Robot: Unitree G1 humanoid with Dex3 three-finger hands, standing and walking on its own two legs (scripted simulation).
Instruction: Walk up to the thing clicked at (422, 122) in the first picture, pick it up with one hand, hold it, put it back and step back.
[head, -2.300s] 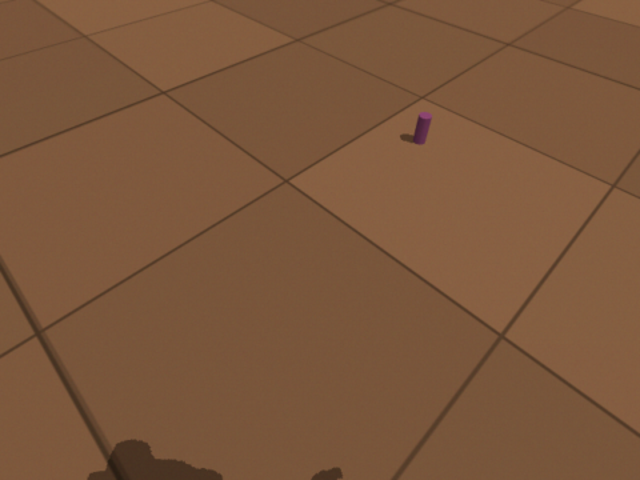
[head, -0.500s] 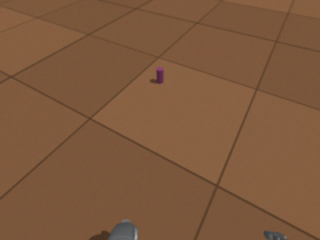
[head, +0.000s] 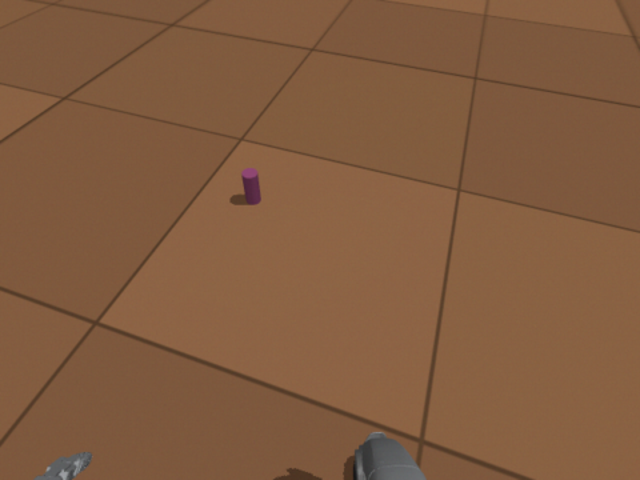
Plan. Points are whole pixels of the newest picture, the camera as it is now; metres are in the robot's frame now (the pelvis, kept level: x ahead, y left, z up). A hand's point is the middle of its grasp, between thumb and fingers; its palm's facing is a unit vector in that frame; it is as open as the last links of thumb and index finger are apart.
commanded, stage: walk up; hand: left
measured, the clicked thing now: (251, 186) +1.35 +0.19 -0.69
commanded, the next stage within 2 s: none
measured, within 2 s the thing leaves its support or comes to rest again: neither
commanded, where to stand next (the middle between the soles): +1.00 +0.00 m, yaw -1 degrees
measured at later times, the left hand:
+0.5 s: hand (151, 379) +0.30 +0.24 -0.13, palm faces -0.02 -0.92 -0.38, open 7.4 cm
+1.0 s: hand (173, 240) +0.58 +0.26 -0.13, palm faces -0.09 -0.92 -0.38, open 7.4 cm
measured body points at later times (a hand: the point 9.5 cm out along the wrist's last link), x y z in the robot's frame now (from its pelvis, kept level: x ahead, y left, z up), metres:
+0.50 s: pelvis +0.26 -0.03 +0.00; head +0.27 -0.04 +0.45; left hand +0.30 +0.29 -0.11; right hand +0.35 -0.36 -0.11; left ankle +0.40 +0.12 -0.70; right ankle +0.21 -0.15 -0.74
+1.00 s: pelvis +0.49 -0.02 -0.01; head +0.50 -0.03 +0.44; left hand +0.58 +0.30 -0.11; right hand +0.50 -0.34 -0.12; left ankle +0.43 +0.11 -0.74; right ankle +0.62 -0.16 -0.72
